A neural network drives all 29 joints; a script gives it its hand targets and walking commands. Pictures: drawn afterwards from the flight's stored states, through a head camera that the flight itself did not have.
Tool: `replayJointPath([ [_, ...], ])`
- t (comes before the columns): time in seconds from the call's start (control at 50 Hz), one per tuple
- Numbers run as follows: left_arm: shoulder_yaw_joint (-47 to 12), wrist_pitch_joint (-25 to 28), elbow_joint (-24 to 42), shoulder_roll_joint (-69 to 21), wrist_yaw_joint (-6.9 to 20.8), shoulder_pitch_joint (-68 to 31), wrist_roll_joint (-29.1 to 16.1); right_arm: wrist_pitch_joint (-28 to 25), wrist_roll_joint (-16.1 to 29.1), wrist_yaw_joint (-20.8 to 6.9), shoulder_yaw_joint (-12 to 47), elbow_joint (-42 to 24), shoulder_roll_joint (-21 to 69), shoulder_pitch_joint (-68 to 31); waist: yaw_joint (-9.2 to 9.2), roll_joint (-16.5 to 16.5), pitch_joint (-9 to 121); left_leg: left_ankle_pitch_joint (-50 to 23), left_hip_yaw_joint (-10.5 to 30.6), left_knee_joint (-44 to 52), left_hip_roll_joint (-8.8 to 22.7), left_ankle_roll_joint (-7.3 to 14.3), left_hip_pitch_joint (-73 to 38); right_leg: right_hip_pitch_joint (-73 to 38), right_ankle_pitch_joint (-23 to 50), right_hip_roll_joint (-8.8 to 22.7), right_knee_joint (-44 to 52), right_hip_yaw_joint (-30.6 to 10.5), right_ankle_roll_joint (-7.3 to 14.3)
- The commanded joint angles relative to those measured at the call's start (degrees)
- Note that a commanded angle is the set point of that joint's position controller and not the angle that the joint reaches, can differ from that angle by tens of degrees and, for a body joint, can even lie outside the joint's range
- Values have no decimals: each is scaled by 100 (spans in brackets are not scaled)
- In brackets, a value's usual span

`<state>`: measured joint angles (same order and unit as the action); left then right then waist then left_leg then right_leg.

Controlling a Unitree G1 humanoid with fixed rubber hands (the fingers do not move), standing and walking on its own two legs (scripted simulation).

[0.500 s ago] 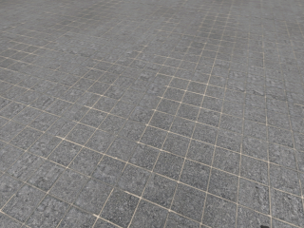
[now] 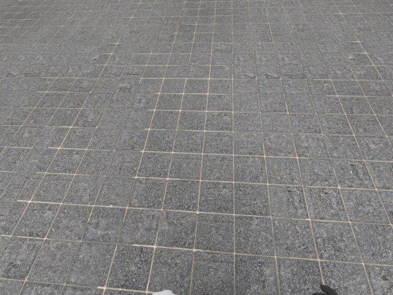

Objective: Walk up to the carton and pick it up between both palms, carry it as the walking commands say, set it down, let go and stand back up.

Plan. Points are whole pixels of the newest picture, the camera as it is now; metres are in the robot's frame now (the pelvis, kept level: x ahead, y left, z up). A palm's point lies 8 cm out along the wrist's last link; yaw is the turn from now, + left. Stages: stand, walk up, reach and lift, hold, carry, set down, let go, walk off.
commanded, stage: walk up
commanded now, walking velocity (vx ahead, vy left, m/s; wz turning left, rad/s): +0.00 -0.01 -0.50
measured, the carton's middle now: out of the picture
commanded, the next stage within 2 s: none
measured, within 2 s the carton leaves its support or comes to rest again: neither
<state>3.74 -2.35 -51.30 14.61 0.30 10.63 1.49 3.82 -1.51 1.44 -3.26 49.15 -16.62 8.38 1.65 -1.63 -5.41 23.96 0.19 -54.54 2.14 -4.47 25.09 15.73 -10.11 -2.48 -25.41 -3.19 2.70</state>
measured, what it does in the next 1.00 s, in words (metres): steps to the right, turning right: left foot, then right foot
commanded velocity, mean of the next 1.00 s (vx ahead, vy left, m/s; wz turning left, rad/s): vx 0.25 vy -0.04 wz -0.50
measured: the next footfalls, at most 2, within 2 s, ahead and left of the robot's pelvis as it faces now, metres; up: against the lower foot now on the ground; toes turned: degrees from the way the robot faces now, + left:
left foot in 0.18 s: +0.05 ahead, +0.14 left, +0.00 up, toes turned -5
right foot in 0.60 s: -0.07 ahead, -0.10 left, +0.00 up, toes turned -27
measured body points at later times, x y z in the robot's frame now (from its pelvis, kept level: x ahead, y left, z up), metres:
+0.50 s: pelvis -0.02 +0.03 +0.00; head +0.02 +0.03 +0.44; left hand +0.17 +0.25 -0.14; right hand -0.02 -0.27 -0.12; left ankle +0.01 +0.14 -0.74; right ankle -0.08 -0.10 -0.71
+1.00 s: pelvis +0.09 -0.11 -0.01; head +0.10 -0.13 +0.44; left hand +0.10 +0.17 -0.13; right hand +0.18 -0.41 -0.11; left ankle +0.27 -0.04 -0.70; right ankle -0.10 -0.09 -0.74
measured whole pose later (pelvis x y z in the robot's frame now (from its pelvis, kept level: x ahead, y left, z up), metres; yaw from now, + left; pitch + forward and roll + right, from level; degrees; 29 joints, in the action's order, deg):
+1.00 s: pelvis +0.09 -0.11 -0.01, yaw -31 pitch +2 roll +2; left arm 1.6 2.8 -56.0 13.4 -0.1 34.1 0.7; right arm -0.3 -1.1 -2.4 -2.9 44.6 -13.2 0.9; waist 6.9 -0.4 0.1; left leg 10.4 -5.7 -45.5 4.9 -5.5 35.7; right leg -7.9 -22.1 -2.9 -12.4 -4.2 4.9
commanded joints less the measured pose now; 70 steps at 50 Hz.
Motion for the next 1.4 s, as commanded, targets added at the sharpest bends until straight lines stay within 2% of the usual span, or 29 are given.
replayJointPath([
  [0.0,254,20,282,1108,-25,194,20,-47,42,44,-97,-341,-471,184,12,1002,743,-5,83,441,6,-2,209,-912,1602,1379,656,-1590,654],
  [0.08,270,-29,388,1161,9,-43,37,-90,152,67,-58,-381,-339,447,-39,1107,679,59,-107,1258,-136,107,-674,-237,1093,1252,716,-1741,571],
  [0.14,241,-62,441,1094,19,-267,17,-185,212,163,-57,-300,-181,1052,-347,920,636,-464,-289,2938,-252,224,-1717,359,525,963,336,-1679,224],
  [0.16,222,-45,482,846,7,-110,13,-251,147,189,-98,-350,-422,1151,-334,129,610,-137,707,3725,495,403,-1935,774,-243,590,-436,-1439,-22],
  [0.18,185,-15,588,406,35,-51,-15,-277,31,162,-204,-458,-1061,1027,-249,-1443,578,-307,2165,4440,1944,761,-2231,1775,-1657,-377,-1655,-451,-441],
  [0.2,239,-79,617,614,39,-151,89,-240,-53,86,-182,-591,-1320,746,-227,-1278,413,-232,2475,4539,2593,1244,-1250,1617,-2165,-130,-2767,-35,-758],
  [0.22,91,-92,634,893,52,-98,79,-231,-49,84,-120,-555,-1305,364,-53,-489,370,-849,2282,4413,2457,1253,-777,1347,-2032,177,-3000,-264,-603],
  [0.24,111,-104,529,865,98,11,34,-251,-44,81,-83,-547,-1103,200,43,-396,320,-1181,1682,4247,2138,1197,-759,1214,-1710,212,-3291,-174,-584],
  [0.32,31,-166,560,803,207,-94,-93,-282,-68,78,-74,-484,-848,300,-139,-810,320,-2848,183,3655,1394,1017,-1324,1201,-1325,290,-3312,348,-696],
  [0.48,-30,-133,707,436,284,-678,-185,-338,-75,10,-252,-309,-1108,816,-500,-1229,672,-3499,51,3153,1881,1127,-2035,676,-1586,275,-1381,876,-451],
  [0.52,-48,-34,658,466,278,-245,-107,-363,22,15,-238,-288,-1128,754,-311,-1066,901,-2529,-173,2976,1866,908,-1690,-74,-1333,181,-653,1079,-367],
  [0.54,8,-73,655,741,501,-165,-79,-309,-53,44,-414,-261,-1460,1009,-495,-618,952,1177,587,3919,2473,987,-1300,-210,-1601,354,-658,1111,-250],
  [0.58,32,-38,643,823,533,491,-23,-286,-25,-9,-301,-625,-1257,110,94,-541,473,1609,6,3770,2075,503,394,-1716,-1354,440,164,883,-78],
  [0.6,151,52,345,1198,439,1300,30,-324,-30,-85,-165,-739,-825,-180,527,518,590,1238,-1028,2454,1095,-52,1366,-2853,-2363,829,1354,105,175],
  [0.62,234,167,106,1709,330,1836,37,-355,-39,-148,-65,-997,-423,-644,932,2379,496,1137,-1028,-108,308,47,2476,-2754,-3367,2129,1950,-2369,597],
  [0.66,141,281,156,1388,182,1591,-53,-474,-142,-203,-102,-876,-486,-565,473,763,386,133,-292,-981,892,126,2566,-2441,-2634,2092,1848,-2149,817],
  [0.7,77,413,181,1061,100,1182,-63,-538,-133,-309,-170,-610,-506,-112,103,315,411,-667,-170,-982,865,-12,2165,-2266,-1134,1613,1629,-1482,705],
  [0.84,6,552,-65,840,4,2066,-109,-471,-12,-375,-115,-777,-198,-851,291,752,-61,-1214,-431,-68,505,-239,2121,-2081,1134,1468,1532,-1147,764],
  [0.96,-26,584,-308,806,-88,2562,-77,-529,57,-381,-16,-1054,-20,-1711,441,913,-212,-1365,-728,1074,186,-67,1601,-2028,2805,1431,1342,-972,661],
  [1.0,-48,592,-359,779,-116,2538,-77,-569,56,-360,-40,-1056,29,-1588,273,957,-99,-1324,-910,1575,-41,127,928,-1933,4107,1363,983,-805,504],
  [1.04,-52,621,-356,777,-141,2430,-90,-610,73,-290,-155,-801,-109,-640,-174,1001,383,-1097,-1045,2056,-313,330,-529,-1601,5415,1153,6,-649,325],
  [1.06,-52,643,-306,808,-151,2284,-107,-662,76,-232,-240,-542,-248,222,-555,915,829,-1257,-984,2507,-297,425,-1825,-1100,5128,982,-1041,-603,265],
  [1.08,-123,709,-166,665,-157,2090,-108,-739,6,-147,-371,-289,-620,1104,-953,564,1208,-1107,-2,2960,519,669,-3288,117,3640,585,-2396,-522,114],
  [1.1,-199,737,6,209,-146,2164,-119,-780,-116,-85,-424,-76,-1128,1655,-930,-547,1534,-1004,2472,3326,2274,1109,-4422,1949,-399,-175,-4069,-176,-97],
  [1.12,-55,699,72,521,-124,2290,-118,-753,-77,-22,-439,81,-1394,1878,-779,-463,1998,-1780,3490,3603,3211,1443,-4132,2019,-1588,9,-5472,-448,-90],
  [1.16,-25,602,141,414,-33,1853,-111,-816,-36,-11,-226,91,-668,1118,-329,-35,1083,-2115,2046,3809,2465,1222,-2689,1754,-840,537,-5304,-580,-135],
  [1.24,39,282,241,56,220,1313,44,-911,-68,-110,-32,143,-79,743,24,-592,206,-1613,275,4388,1811,913,-982,1414,-485,889,-4427,-51,-403],
  [1.32,-24,242,491,-136,417,266,32,-948,-87,-119,-58,294,-307,1099,-138,-774,-29,-1189,-601,4585,1488,736,-707,1206,149,931,-2600,391,-417],
  [1.38,-19,283,580,-22,504,-519,-12,-937,-65,-135,-131,422,-518,1356,-366,-809,-209,-1023,-680,4757,1552,727,-960,1062,273,895,-1599,745,-370],
])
